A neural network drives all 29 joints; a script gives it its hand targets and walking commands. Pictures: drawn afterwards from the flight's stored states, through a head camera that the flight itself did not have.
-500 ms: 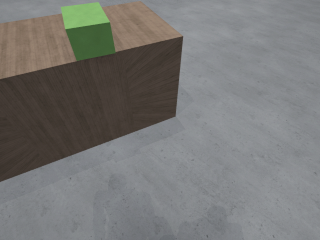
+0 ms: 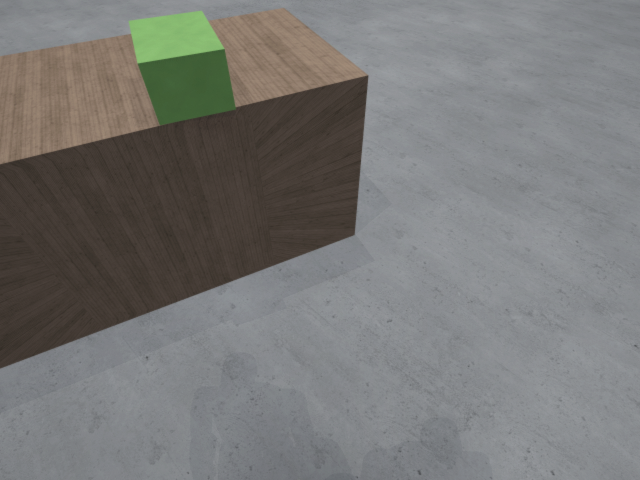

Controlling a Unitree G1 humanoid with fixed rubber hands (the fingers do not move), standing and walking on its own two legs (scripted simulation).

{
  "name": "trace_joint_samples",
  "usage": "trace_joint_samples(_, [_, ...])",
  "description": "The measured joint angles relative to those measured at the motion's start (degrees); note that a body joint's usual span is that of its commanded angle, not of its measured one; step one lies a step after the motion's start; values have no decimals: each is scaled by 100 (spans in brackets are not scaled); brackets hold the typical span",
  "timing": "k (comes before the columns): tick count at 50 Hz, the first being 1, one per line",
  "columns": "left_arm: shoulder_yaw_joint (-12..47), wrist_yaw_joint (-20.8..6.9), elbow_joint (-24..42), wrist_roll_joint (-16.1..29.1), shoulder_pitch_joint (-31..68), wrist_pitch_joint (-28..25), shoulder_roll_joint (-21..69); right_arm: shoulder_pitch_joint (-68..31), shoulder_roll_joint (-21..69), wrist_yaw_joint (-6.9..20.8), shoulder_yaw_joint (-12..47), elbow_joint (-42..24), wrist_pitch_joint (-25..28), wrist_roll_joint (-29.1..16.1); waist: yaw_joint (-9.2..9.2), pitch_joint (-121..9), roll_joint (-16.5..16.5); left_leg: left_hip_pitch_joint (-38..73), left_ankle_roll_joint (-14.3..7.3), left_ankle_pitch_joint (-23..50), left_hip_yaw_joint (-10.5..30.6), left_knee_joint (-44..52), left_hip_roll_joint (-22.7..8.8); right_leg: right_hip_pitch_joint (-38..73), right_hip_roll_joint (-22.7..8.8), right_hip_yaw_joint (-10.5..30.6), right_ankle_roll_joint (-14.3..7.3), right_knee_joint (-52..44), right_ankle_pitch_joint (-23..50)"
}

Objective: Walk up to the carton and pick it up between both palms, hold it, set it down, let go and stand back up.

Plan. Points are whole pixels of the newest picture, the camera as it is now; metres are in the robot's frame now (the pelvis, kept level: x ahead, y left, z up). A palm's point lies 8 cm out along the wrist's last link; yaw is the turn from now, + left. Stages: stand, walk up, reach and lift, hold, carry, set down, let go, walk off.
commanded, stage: stand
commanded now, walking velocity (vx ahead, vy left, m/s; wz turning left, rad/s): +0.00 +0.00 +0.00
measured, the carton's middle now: (181, 64) +1.09 +0.42 +0.02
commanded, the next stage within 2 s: none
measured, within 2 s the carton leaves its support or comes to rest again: neither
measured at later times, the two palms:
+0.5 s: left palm out of the picture -0.04 +0.19 -0.15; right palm out of the picture -0.04 -0.21 -0.15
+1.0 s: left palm out of the picture -0.02 +0.19 -0.15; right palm out of the picture -0.01 -0.21 -0.15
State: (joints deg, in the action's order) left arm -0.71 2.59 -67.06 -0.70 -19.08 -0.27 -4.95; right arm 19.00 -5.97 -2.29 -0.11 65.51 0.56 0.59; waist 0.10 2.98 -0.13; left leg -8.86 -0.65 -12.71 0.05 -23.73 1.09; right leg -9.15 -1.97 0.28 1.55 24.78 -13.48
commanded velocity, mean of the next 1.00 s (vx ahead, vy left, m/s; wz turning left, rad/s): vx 0.00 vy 0.00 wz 0.00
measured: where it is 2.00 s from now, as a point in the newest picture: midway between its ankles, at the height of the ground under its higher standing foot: outside the picture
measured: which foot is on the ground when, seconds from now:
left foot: down 0.00-1.00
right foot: down 0.00-1.00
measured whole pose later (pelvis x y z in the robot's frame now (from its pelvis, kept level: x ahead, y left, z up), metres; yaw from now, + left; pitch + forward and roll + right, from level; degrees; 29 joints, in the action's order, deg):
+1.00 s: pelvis +0.02 -0.01 +0.00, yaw +0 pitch -1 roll +0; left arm -1.1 2.1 -65.2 -0.7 -18.6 -0.9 -5.1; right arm 18.4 -5.4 -2.2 -0.2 64.8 1.1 0.5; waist -0.1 2.8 -0.1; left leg -9.4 0.3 -14.1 0.6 -24.2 0.1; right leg -9.4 -1.1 -0.1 0.8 24.8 -14.7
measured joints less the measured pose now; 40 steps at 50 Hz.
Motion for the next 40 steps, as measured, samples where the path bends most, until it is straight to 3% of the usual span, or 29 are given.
trace_joint_samples(11, [7,-62,36,-6,-76,-11,25,30,42,28,-16,-55,-30,8,-24,19,-66,-132,40,10,25,-51,-37,-127,36,-18,-38,44,15])
trace_joint_samples(23, [2,-54,137,-13,-71,-35,-10,-6,-24,34,-47,-106,-50,-12,32,-27,83,-182,57,-22,31,-84,-64,-165,63,-18,-53,46,1])
trace_joint_samples(40, [-31,-34,197,-15,30,-53,-86,22,63,7,-26,-33,21,-17,-7,-120,-51,-87,98,-111,55,-65,-95,-74,89,-40,-87,46,-105])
